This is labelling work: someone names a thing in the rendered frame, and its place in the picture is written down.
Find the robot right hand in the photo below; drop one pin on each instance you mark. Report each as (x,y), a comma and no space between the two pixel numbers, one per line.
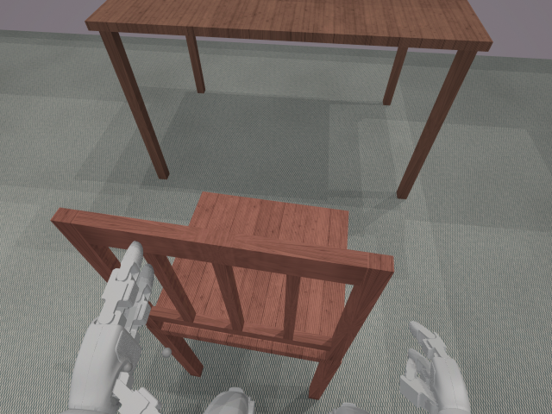
(440,385)

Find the left robot thigh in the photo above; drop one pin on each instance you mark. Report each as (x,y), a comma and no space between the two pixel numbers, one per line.
(231,402)

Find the chair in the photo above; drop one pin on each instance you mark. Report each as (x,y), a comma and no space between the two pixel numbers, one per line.
(249,273)

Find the robot left hand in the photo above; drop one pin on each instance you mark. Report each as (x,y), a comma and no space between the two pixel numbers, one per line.
(112,340)

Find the table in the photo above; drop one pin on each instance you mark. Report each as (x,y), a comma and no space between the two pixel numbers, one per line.
(435,24)

